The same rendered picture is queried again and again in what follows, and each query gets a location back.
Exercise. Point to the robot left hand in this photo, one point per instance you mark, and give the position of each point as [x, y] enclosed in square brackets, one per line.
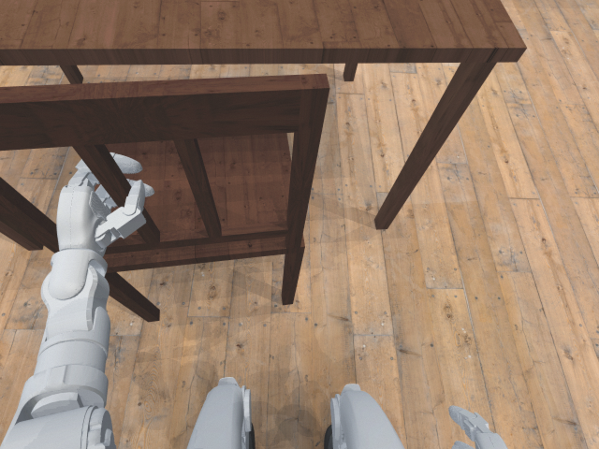
[81, 209]

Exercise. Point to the chair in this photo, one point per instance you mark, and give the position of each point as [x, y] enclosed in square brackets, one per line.
[215, 152]

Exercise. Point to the right robot shin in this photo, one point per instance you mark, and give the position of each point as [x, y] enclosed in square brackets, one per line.
[348, 387]

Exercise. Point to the table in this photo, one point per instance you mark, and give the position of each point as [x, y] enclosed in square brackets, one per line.
[478, 34]

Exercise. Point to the robot left forearm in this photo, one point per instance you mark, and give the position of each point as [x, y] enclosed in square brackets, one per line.
[70, 370]

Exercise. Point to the left robot thigh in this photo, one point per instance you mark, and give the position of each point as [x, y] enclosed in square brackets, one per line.
[224, 417]

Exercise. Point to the robot left upper arm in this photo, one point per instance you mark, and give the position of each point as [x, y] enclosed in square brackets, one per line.
[88, 427]

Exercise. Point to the robot right hand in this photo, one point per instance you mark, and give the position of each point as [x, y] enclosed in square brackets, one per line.
[476, 428]

